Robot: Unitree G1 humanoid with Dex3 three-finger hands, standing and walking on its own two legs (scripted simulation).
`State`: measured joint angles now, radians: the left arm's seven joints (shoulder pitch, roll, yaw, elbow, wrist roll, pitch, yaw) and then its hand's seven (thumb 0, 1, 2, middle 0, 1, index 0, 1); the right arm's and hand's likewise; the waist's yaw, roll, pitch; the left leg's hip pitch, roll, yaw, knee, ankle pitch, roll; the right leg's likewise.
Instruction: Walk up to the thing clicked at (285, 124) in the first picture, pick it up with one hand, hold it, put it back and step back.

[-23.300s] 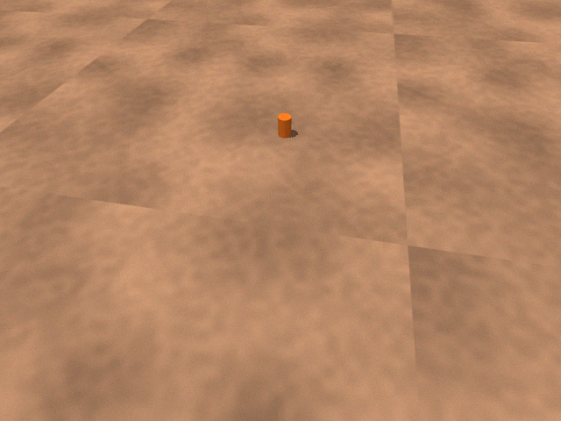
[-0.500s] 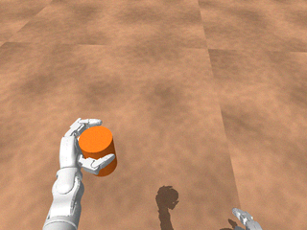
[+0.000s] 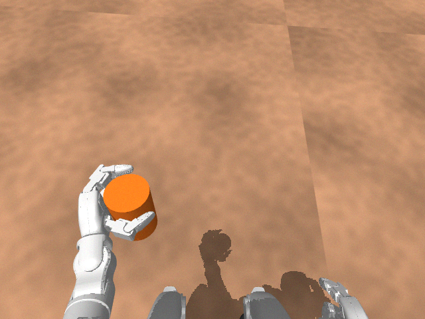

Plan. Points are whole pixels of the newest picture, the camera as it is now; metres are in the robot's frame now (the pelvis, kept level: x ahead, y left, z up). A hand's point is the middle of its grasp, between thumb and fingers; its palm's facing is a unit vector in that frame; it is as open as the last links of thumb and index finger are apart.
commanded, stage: crouch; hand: left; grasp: from the side
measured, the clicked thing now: (133, 208) +0.34 +0.17 -0.04
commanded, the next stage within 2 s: lower in 1.44 s
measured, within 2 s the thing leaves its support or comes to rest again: neither
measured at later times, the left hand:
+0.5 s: hand (141, 228) +0.37 +0.20 -0.26, palm faces +0.24 -0.97 -0.04, open 11.3 cm
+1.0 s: hand (146, 233) +0.40 +0.22 -0.41, palm faces +0.24 -0.97 -0.03, open 11.3 cm
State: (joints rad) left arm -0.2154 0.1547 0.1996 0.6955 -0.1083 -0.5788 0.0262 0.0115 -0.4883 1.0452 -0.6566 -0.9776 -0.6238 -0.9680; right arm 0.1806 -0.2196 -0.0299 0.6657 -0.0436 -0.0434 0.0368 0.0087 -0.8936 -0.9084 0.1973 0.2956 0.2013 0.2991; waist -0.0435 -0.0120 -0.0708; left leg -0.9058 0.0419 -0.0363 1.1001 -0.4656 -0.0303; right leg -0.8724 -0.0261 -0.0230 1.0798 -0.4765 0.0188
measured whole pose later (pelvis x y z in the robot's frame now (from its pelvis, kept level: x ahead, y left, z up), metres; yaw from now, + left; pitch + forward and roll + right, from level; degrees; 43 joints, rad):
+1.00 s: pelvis -0.07 +0.01 -0.35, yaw -6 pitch +29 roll -6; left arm -0.67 0.45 0.53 1.16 -0.05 -0.81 -0.05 0.01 -0.49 1.05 -0.66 -0.97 -0.63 -0.96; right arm 0.07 -0.26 0.09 0.74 -0.15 0.02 0.11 0.01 -0.93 -0.92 0.20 0.30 0.20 0.30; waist -0.17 -0.04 -0.04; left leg -2.21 0.01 -0.17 2.37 -0.67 -0.06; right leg -2.15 0.01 -0.05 2.31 -0.67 0.04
